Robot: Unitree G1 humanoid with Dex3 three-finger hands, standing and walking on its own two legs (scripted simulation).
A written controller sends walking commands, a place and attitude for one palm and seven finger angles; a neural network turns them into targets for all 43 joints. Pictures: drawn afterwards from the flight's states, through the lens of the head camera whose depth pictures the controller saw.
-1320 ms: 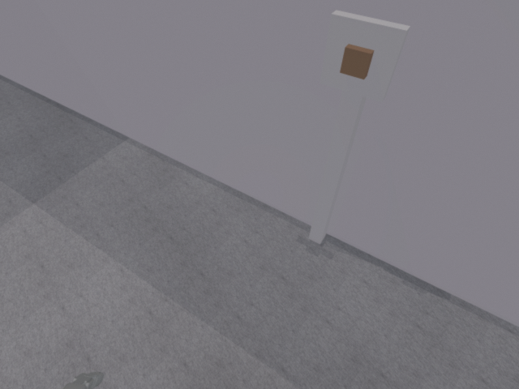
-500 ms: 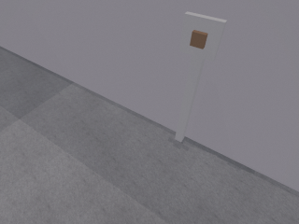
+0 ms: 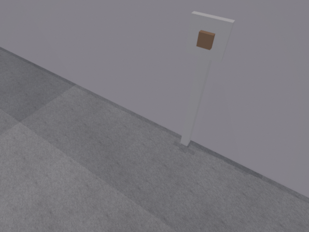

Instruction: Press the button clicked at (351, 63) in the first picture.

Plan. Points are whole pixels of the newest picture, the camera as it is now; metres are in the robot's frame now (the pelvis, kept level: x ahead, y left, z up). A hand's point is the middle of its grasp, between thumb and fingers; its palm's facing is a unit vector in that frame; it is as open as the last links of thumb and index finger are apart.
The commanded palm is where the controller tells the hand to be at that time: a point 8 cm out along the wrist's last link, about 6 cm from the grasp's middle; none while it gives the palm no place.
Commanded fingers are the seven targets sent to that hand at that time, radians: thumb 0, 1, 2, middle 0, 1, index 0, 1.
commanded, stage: look at it before walking up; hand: left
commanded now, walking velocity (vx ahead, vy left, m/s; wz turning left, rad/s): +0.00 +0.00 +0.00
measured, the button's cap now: (205, 39) +0.86 -0.17 +0.10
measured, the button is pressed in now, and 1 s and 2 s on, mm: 0 0 0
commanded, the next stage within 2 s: turn to face it in 0.22 s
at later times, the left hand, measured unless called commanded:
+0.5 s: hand out of the picture +0.07 +0.24 -0.16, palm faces -0.05 -0.94 -0.33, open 7.4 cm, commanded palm none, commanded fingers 0.00 0.90 0.90 -0.20 -0.30 -0.20 -0.30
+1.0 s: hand out of the picture +0.05 +0.19 -0.17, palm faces -0.20 -0.95 -0.23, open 7.4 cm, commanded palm none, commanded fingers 0.00 0.90 0.90 -0.20 -0.30 -0.20 -0.30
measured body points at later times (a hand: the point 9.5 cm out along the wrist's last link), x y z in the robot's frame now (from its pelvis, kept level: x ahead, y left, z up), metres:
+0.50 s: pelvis +0.00 +0.00 +0.00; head +0.01 +0.00 +0.45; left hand +0.07 +0.29 -0.14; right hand +0.08 -0.29 -0.14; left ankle +0.00 +0.13 -0.75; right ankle +0.00 -0.12 -0.75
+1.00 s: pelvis -0.03 +0.00 -0.01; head +0.01 -0.01 +0.44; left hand +0.07 +0.23 -0.15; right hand +0.00 -0.27 -0.15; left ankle -0.01 +0.15 -0.70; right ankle -0.01 -0.10 -0.75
